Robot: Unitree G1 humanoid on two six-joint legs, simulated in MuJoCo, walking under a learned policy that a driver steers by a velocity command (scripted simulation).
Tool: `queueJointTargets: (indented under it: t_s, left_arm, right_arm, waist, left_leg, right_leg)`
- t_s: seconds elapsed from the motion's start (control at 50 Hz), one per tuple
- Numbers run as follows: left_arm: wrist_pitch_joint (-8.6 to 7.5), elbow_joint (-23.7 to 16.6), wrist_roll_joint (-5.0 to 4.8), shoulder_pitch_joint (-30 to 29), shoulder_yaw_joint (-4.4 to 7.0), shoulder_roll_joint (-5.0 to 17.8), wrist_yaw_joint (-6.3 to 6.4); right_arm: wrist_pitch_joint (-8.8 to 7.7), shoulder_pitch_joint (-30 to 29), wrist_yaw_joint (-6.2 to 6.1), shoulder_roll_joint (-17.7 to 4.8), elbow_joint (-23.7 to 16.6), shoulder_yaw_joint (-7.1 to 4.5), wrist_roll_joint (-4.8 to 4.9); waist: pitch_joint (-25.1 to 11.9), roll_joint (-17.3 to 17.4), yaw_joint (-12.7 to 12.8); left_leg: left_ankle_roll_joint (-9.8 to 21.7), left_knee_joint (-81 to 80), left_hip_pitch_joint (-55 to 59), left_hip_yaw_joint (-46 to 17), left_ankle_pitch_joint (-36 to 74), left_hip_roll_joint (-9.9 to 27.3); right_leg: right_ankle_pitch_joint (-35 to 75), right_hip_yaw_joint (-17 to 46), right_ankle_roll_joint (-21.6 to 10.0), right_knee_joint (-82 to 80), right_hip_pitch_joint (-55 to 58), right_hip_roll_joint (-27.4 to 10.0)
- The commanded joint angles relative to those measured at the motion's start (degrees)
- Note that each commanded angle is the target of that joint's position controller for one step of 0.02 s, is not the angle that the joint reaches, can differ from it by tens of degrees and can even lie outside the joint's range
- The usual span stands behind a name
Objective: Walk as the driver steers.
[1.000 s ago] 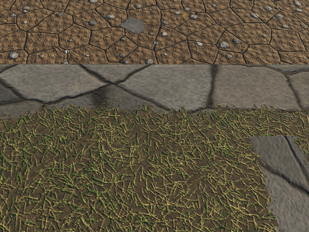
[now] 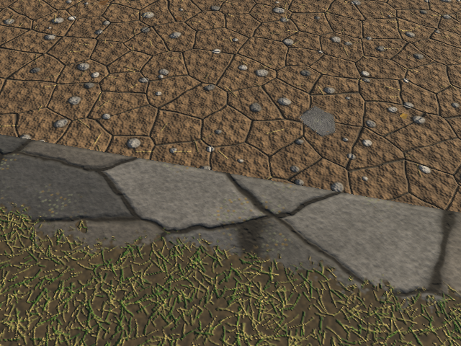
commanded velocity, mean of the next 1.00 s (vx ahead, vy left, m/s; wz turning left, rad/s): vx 0.33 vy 0.00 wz -0.51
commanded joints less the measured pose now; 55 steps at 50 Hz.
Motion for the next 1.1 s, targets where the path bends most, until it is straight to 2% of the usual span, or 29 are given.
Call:
queueJointTargets:
  t_s: [0.02, 0.1, 0.16, 0.2, 0.24, 0.26, 0.28, 0.3, 0.32, 0.34, 0.36, 0.38, 0.42, 0.5, 0.54, 0.62, 0.68, 0.7, 0.72, 0.74, 0.76, 0.78, 0.8, 0.84, 0.88, 0.92, 1.02, 1.08, 1.1]
  left_arm:
    - [-0.42, -3.7, 0.40, -1.5, -0.35, 0.5, -0.96]
    - [-0.64, -7.7, 0.44, -9.8, -1.23, -0.4, -2.68]
    - [-0.62, -10.4, 0.32, -11.8, -0.85, 0.8, -3.76]
    - [-0.20, -10.9, 0.20, -8.0, 0.34, 3.0, -3.84]
    - [0.21, -7.8, 0.05, 7.5, 3.38, 8.5, -2.78]
    - [0.90, -6.6, 0.25, 13.3, 4.73, 13.9, -1.36]
    - [-0.05, -8.4, 0.36, 10.5, 4.69, 16.8, -1.70]
    - [-0.52, -8.8, 0.69, 11.8, 3.29, 11.4, -1.98]
    - [-1.04, -8.5, 0.79, 9.7, 2.65, 9.1, -1.95]
    - [-1.35, -9.0, 0.51, 5.7, 2.14, 7.7, -1.95]
    - [-1.46, -9.8, 0.71, 2.4, 1.60, 5.8, -1.75]
    - [-1.50, -10.8, 1.40, 0.8, 1.28, 5.3, -1.47]
    - [-1.75, -10.8, 1.19, 0.5, 1.44, 5.8, -0.99]
    - [-1.20, -9.7, 0.95, 2.7, 2.01, 8.1, 0.55]
    - [-0.15, -9.0, 0.58, 4.1, 2.23, 8.4, 1.16]
    - [1.62, -8.3, 0.18, 6.4, 2.31, 8.0, 1.85]
    - [2.14, -10.1, 0.29, 2.5, 2.14, 6.8, 2.43]
    - [1.95, -11.1, 0.54, 1.9, 1.54, 4.8, 2.38]
    - [1.83, -12.5, 1.79, 3.4, 0.30, 1.2, 2.40]
    - [1.73, -12.4, 0.71, 15.8, -0.05, 1.5, 1.91]
    - [2.44, -9.7, 0.23, 17.2, 1.27, 7.9, 1.83]
    - [3.52, -10.2, 0.05, 10.3, 2.20, 10.6, 1.99]
    - [4.67, -10.7, 0.15, 7.1, 2.39, 10.2, 2.43]
    - [6.01, -12.0, 0.37, 5.1, 1.99, 7.7, 2.59]
    - [5.83, -12.1, 0.69, 5.8, 1.01, 4.2, 2.64]
    - [5.31, -12.3, 1.34, 4.8, 0.37, 3.1, 2.62]
    - [5.09, -12.6, 1.43, 1.9, -0.26, 3.5, 1.58]
    - [4.90, -11.2, 1.84, 4.0, -0.25, 3.0, 0.87]
    - [4.83, -11.7, 2.43, 3.7, -0.18, 4.1, 0.92]
  right_arm:
    - [-1.29, -5.1, -0.80, -7.4, -3.5, -1.52, 0.14]
    - [-0.28, -1.1, -1.44, -9.6, -1.2, -2.14, 1.01]
    - [1.19, -0.8, -1.73, -11.2, -0.5, -2.51, 1.57]
    - [2.17, -1.2, -2.18, -13.3, -0.7, -2.95, 1.81]
    - [2.68, -3.0, -2.49, -14.0, -1.3, -2.75, 2.34]
    - [1.90, -1.0, -2.43, -9.3, -2.7, -1.19, 0.54]
    - [-0.17, 3.1, -1.41, -3.7, -5.6, 0.96, 0.52]
    - [-2.19, -4.5, -0.48, -9.6, -6.5, -0.24, 2.35]
    - [-2.89, -8.2, -0.17, -10.1, -8.0, -0.25, 3.64]
    - [-3.06, -8.7, -0.63, -9.1, -7.7, 0.01, 2.59]
    - [-2.66, -8.5, -1.02, -9.7, -7.2, -0.45, 1.21]
    - [-1.86, -7.2, -0.93, -9.8, -7.1, -0.72, 0.84]
    - [-0.58, -6.4, -1.03, -8.8, -7.0, -0.60, 0.11]
    - [0.28, -13.8, -1.41, -6.4, -9.1, 0.45, -0.50]
    - [0.01, -17.4, -1.06, -5.4, -9.7, 0.93, -0.42]
    - [-0.02, -20.2, -0.14, -7.5, -10.6, 0.19, 0.66]
    - [-0.87, -15.6, 0.11, -9.5, -9.7, -1.01, 0.30]
    - [-1.27, -12.3, -0.23, -11.0, -9.4, -1.44, -0.55]
    - [-1.09, -7.8, -0.89, -14.0, -9.6, -1.85, -1.51]
    - [0.06, -6.5, -0.65, -15.3, -8.6, -2.04, -2.16]
    - [0.99, -9.6, -0.68, -11.5, -9.9, -1.54, -0.33]
    - [1.85, -11.4, -1.11, -7.8, -11.1, -0.44, 0.03]
    - [2.85, -13.5, -1.33, -6.8, -11.2, 0.18, -0.28]
    - [3.78, -16.0, -1.66, -8.0, -10.6, 0.15, -0.63]
    - [3.77, -15.7, -1.70, -8.3, -9.5, -0.03, -0.99]
    - [3.75, -15.4, -1.63, -8.7, -8.6, -0.15, -0.53]
    - [4.88, -15.0, -1.06, -10.5, -6.9, -0.43, 0.65]
    - [5.38, -14.9, -0.70, -9.5, -5.5, 0.34, 1.63]
    - [5.20, -12.3, -0.50, -7.8, -4.2, 0.97, 1.68]
  waist:
    - [4.4, 6.0, 1.6]
    - [6.8, 4.4, -1.6]
    - [5.6, 5.6, -1.0]
    - [1.0, 8.4, 1.8]
    - [-7.2, 7.8, 10.7]
    - [-12.3, -2.6, 10.7]
    - [-20.9, -12.5, 4.6]
    - [-21.3, -3.5, 9.3]
    - [-13.0, -1.3, 8.3]
    - [-7.4, 4.9, 5.0]
    - [-5.0, 5.0, 2.9]
    - [-4.1, 3.5, 1.2]
    - [-3.2, 2.6, 0.2]
    - [-0.2, 1.0, 2.0]
    - [-1.4, -0.9, 3.7]
    - [-3.8, -3.3, 4.7]
    - [-4.9, -4.9, 1.1]
    - [-8.1, -3.2, -0.4]
    - [-14.9, 6.3, -0.9]
    - [-22.5, 22.2, 4.8]
    - [-20.5, 15.5, 4.2]
    - [-14.0, 10.9, 1.8]
    - [-10.7, 7.6, 1.9]
    - [-4.5, 9.7, 2.9]
    - [-4.6, 10.8, 3.1]
    - [-6.8, 10.4, 2.8]
    - [-7.6, 11.6, 1.3]
    - [-6.1, 10.8, 3.5]
    - [-5.7, 9.1, 3.3]
  left_leg:
    - [7.1, -8.7, -4.1, -3.1, 19.1, 14.8]
    - [6.6, -7.6, 3.1, -0.3, 21.8, 17.4]
    - [5.2, -1.8, 9.0, 1.8, 35.8, 18.4]
    - [4.0, 7.4, 10.9, 2.9, 55.8, 18.1]
    - [1.5, 29.6, 2.9, 4.4, 56.3, 15.0]
    - [-1.1, 49.1, -13.6, 3.9, 21.5, 10.7]
    - [-3.7, 67.8, -35.2, -7.6, -20.6, -2.1]
    - [-2.2, 69.4, -40.9, -16.8, -17.6, 1.1]
    - [-0.9, 65.8, -43.0, -16.0, -12.9, 3.3]
    - [-0.8, 60.2, -40.8, -15.5, -9.0, 6.0]
    - [-1.3, 55.4, -37.0, -15.2, -6.9, 7.7]
    - [-1.7, 53.7, -33.5, -15.4, -5.4, 8.6]
    - [-3.6, 49.3, -31.5, -14.1, -3.8, 8.7]
    - [-6.4, 33.8, -30.6, -11.9, 7.2, 6.1]
    - [-6.6, 24.6, -26.0, -10.8, 14.2, 2.8]
    - [-5.8, 15.8, -22.9, -12.9, 15.6, -0.5]
    - [-3.0, 9.1, -17.6, -13.7, 15.7, 0.1]
    - [-0.7, 7.1, -9.5, -15.3, 23.9, 4.0]
    - [3.4, 10.3, 4.9, -25.7, 44.7, 16.5]
    - [15.4, 9.7, 17.1, -46.2, 47.8, 29.8]
    - [15.7, 8.1, 13.0, -47.1, 31.3, 28.8]
    - [12.7, 7.2, 7.7, -37.3, 22.7, 24.1]
    - [10.6, 5.6, 1.8, -31.8, 15.9, 20.7]
    - [9.7, 1.8, -9.9, -23.9, 12.5, 15.9]
    - [10.6, 0.6, -11.8, -19.3, 16.3, 14.2]
    - [12.1, 1.3, -9.8, -18.0, 21.6, 15.5]
    - [12.4, 1.3, -9.4, -17.3, 13.8, 16.6]
    - [8.9, 4.5, -13.0, -15.8, 6.4, 14.6]
    - [5.0, 6.2, -15.9, -14.8, 2.4, 12.8]
  right_leg:
    - [9.5, 0.0, -0.4, -10.2, 0.8, -0.6]
    - [9.6, -4.1, -2.3, -19.2, -1.1, -0.1]
    - [2.7, -7.8, -4.6, -22.4, 0.6, 2.1]
    - [-3.8, -11.6, -6.9, -21.9, 8.6, 6.4]
    - [-1.8, -11.2, -10.8, -27.3, 31.7, 10.6]
    - [1.8, 6.0, -14.6, -27.3, 49.1, -0.2]
    - [-9.9, 41.8, -27.2, -37.7, 64.9, -13.4]
    - [-12.9, 41.3, -23.8, -42.7, 64.6, -12.8]
    - [-10.4, 32.8, -21.1, -43.0, 57.4, -11.1]
    - [-4.2, 26.0, -19.0, -43.0, 47.8, -8.4]
    - [1.4, 21.1, -17.9, -43.6, 40.8, -6.3]
    - [4.6, 18.9, -17.7, -44.9, 36.1, -4.9]
    - [9.7, 15.8, -18.0, -46.4, 31.2, -3.6]
    - [19.0, 8.7, -15.2, -44.8, 25.3, 0.5]
    - [21.3, 6.3, -12.4, -41.5, 24.2, 3.1]
    - [14.8, 12.9, -9.9, -35.7, 29.2, 1.6]
    - [12.2, 17.8, -7.4, -27.5, 32.2, 2.0]
    - [9.3, 16.0, -5.1, -20.3, 30.2, 5.1]
    - [-13.0, 9.7, -2.0, -4.7, 21.7, 10.1]
    - [-39.2, 7.2, 0.7, 8.2, 9.0, 14.5]
    - [-33.8, 7.2, 2.7, 15.1, 5.5, 9.1]
    - [-29.1, 4.5, 4.1, 17.1, 3.6, 7.5]
    - [-25.7, 2.9, 4.7, 16.2, 3.9, 6.0]
    - [-21.9, 0.5, 4.9, 12.4, 8.2, 4.6]
    - [-21.2, -1.6, 4.7, 6.4, 11.9, 5.3]
    - [-20.8, -1.9, 4.4, 0.1, 14.2, 4.6]
    - [-16.3, -3.6, 2.7, -15.4, 21.8, 4.2]
    - [-7.7, -5.9, -0.1, -31.8, 31.2, 6.1]
    - [-3.9, -2.8, -1.9, -36.3, 35.4, 4.2]
Keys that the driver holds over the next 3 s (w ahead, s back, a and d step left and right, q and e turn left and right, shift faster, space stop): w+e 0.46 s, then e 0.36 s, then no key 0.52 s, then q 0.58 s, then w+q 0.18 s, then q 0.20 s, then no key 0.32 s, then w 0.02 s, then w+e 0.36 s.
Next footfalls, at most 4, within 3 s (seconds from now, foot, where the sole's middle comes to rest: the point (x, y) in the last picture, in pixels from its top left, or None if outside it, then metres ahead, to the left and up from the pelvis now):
0.24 right None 0.31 -0.13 -0.78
0.70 left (239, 314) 0.60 -0.03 -0.78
1.10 right None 0.42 -0.21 -0.78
2.04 right None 0.47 -0.24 -0.78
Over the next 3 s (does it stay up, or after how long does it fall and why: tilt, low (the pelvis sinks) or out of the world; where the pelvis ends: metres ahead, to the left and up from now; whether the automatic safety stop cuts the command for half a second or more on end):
stays up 0.66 -0.13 0.00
